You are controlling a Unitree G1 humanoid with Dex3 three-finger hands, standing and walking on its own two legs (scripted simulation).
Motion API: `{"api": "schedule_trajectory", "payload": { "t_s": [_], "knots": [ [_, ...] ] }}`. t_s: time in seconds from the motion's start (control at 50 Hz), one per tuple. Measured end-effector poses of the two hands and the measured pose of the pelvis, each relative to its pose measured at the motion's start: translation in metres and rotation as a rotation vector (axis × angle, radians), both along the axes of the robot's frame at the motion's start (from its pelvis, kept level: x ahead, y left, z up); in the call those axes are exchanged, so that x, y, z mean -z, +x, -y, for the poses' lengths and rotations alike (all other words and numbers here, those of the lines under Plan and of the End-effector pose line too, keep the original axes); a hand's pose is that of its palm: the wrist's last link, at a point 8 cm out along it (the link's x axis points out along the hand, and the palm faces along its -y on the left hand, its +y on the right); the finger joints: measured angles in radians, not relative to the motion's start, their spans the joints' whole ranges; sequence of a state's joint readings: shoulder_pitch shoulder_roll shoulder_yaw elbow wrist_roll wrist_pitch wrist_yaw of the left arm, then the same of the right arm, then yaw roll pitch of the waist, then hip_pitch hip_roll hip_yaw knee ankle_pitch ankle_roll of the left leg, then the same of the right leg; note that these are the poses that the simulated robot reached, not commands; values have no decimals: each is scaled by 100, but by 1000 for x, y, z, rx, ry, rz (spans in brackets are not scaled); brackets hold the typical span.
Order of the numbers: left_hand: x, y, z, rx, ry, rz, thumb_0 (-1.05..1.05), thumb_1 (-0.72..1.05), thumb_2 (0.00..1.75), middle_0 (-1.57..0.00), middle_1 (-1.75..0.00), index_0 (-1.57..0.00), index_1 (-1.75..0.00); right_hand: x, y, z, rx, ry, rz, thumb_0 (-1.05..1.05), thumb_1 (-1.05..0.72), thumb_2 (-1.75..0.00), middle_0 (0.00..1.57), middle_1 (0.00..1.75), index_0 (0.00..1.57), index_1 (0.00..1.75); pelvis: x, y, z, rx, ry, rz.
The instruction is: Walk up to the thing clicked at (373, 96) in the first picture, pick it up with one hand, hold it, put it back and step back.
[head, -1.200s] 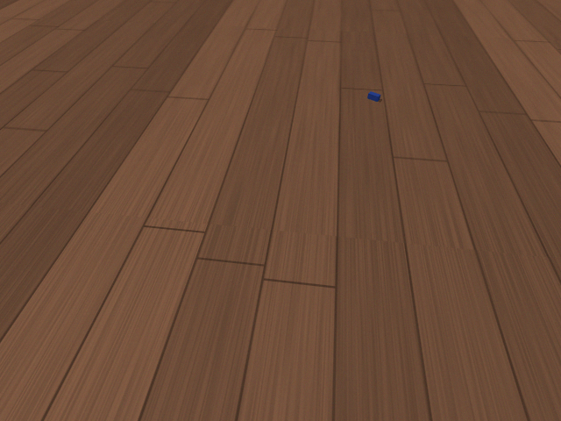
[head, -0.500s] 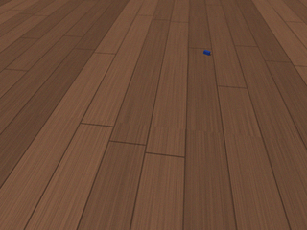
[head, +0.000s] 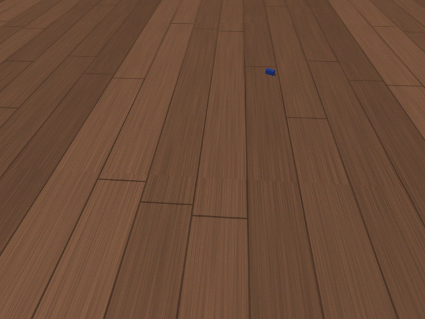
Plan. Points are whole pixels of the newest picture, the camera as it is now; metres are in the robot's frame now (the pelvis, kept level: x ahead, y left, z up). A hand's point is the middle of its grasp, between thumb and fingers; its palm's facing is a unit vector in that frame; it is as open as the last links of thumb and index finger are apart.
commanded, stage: walk up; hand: left
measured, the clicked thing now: (270, 71) +2.25 -0.41 -0.76
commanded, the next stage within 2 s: none
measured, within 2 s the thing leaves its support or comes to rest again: neither
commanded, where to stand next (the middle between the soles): +1.81 -0.39 m, yaw -35 degrees
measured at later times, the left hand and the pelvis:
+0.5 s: hand (163, 259) +0.27 +0.15 -0.13, palm faces -0.19 -0.89 -0.40, open 7.4 cm; pelvis +0.18 -0.12 -0.01, yaw -14 degrees
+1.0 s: hand (212, 130) +0.72 +0.05 -0.13, palm faces -0.44 -0.80 -0.41, open 7.4 cm; pelvis +0.51 -0.17 -0.01, yaw -24 degrees
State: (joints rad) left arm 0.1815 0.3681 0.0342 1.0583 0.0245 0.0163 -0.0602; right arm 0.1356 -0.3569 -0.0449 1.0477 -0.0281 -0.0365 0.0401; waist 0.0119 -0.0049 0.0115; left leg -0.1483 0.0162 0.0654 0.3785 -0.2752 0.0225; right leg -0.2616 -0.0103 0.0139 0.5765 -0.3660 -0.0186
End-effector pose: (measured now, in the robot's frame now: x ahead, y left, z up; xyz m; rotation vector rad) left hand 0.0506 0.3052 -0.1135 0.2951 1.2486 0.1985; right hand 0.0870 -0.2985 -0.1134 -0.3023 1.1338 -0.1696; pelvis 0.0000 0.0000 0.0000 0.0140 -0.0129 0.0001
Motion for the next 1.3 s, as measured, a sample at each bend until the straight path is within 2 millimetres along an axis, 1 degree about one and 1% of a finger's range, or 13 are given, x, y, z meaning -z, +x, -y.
{"api": "schedule_trajectory", "payload": {
  "t_s": [0.16, 0.28, 0.36, 0.5, 0.6, 0.7, 0.76, 0.8, 0.96, 1.04, 1.12, 1.2, 1.3],
  "knots": [
    [-29, 86, 6, 144, 47, 61, 1, 91, 90, -20, -30, -21, -30, -7, -13, 67, 106, -51, 40, 0, -90, -90, 21, 30, 21, 30, 2, 33, 28, 98, 5, -5],
    [-35, 170, 40, 224, 139, 158, 1, 91, 90, -20, -30, -20, -30, 18, 6, 136, 174, -72, 32, 1, -90, -90, 21, 30, 20, 30, 27, 82, 77, 160, 20, 7],
    [-29, 195, 73, 204, 141, 207, 1, 91, 90, -20, -30, -20, -30, 29, 44, 157, 173, -55, 15, 1, -90, -90, 20, 30, 20, 30, 32, 110, 99, 186, -21, 13],
    [-27, 216, 116, 217, 77, 64, 1, 91, 90, -20, -30, -21, -30, 2, 134, 153, 134, 36, 99, 1, -90, -90, 20, 30, 20, 30, 5, 176, 121, 248, -28, 16],
    [-15, 265, 129, 250, 47, 1, 1, 90, 90, -21, -30, -21, -30, -5, 192, 161, 141, 28, 81, 1, -90, -90, 21, 30, 20, 30, 5, 238, 132, 283, -33, -4],
    [7, 344, 127, 279, 47, -38, 1, 90, 90, -21, -30, -21, -30, -3, 271, 171, 169, -12, 85, 1, -90, -90, 21, 30, 20, 30, 19, 317, 134, 312, -44, -21],
    [23, 408, 123, 312, 70, -58, 1, 90, 90, -21, -30, -21, -30, 0, 317, 174, 195, -53, 127, 1, -90, -90, 21, 30, 20, 30, 32, 364, 133, 333, -7, -19],
    [22, 453, 131, 346, 76, -42, 1, 90, 90, -20, -30, -21, -30, -4, 334, 173, 235, -54, 154, 1, -90, -90, 21, 30, 20, 30, 29, 388, 133, 350, -4, -18],
    [-14, 641, 191, 518, 50, 134, 1, 91, 90, -20, -30, -21, -30, -14, 342, 179, 405, -40, 72, 0, -90, -90, 21, 30, 20, 30, 7, 485, 157, 411, 13, 0],
    [-28, 722, 232, 580, 50, 203, 1, 91, 90, -20, -30, -20, -30, -2, 345, 191, 461, -22, -13, 0, -90, -90, 21, 30, 20, 30, 8, 534, 178, 426, 15, 9],
    [-30, 794, 274, 623, 63, 262, 1, 91, 90, -20, -30, -21, -30, 22, 365, 213, 510, 2, -64, 1, -90, -90, 21, 30, 20, 30, 23, 586, 209, 444, 15, 17],
    [-23, 842, 306, 599, 71, 330, 1, 91, 90, -20, -30, -21, -30, 45, 410, 236, 509, 22, -97, 1, -90, -90, 20, 30, 20, 30, 37, 629, 237, 447, -14, 23],
    [-27, 859, 318, 560, 54, 276, 1, 91, 90, -20, -30, -21, -30, 34, 496, 256, 460, 40, -36, 1, -90, -90, 20, 30, 20, 30, 22, 677, 250, 459, -35, 21]
  ]
}}
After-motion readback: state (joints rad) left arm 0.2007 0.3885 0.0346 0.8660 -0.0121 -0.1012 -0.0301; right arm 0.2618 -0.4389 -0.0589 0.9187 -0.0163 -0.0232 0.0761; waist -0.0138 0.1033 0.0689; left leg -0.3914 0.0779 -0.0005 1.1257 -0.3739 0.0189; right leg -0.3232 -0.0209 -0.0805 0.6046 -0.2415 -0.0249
